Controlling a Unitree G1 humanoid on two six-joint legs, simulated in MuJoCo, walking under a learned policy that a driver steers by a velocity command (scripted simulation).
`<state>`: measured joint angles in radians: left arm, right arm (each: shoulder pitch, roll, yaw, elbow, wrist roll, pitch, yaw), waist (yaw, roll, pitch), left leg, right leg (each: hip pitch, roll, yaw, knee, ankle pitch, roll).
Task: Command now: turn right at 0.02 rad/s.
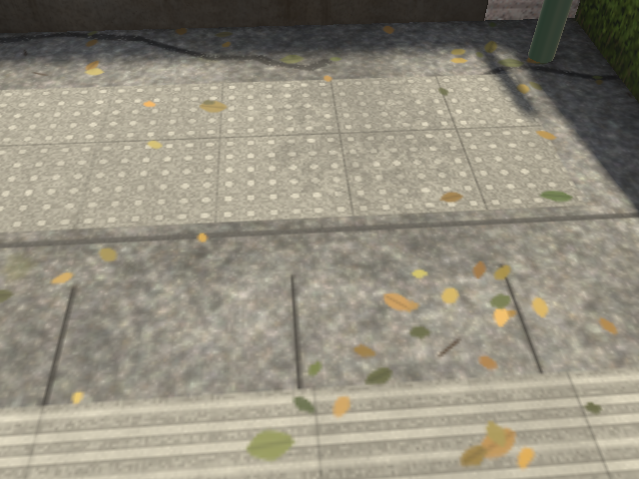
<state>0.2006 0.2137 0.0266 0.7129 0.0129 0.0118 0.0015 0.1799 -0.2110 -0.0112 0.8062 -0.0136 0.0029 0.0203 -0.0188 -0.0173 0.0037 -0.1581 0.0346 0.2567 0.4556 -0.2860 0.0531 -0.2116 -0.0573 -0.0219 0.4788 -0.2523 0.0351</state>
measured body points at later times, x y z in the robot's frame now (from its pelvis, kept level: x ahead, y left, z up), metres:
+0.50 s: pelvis +0.06 -0.03 +0.01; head +0.06 -0.04 +0.46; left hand +0.20 +0.22 -0.10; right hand +0.04 -0.30 -0.13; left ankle -0.02 +0.07 -0.74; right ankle +0.13 -0.19 -0.69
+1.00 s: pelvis +0.28 -0.12 +0.01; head +0.29 -0.13 +0.46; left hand +0.26 +0.13 -0.13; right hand +0.47 -0.35 -0.10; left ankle +0.47 +0.06 -0.67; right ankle +0.19 -0.19 -0.74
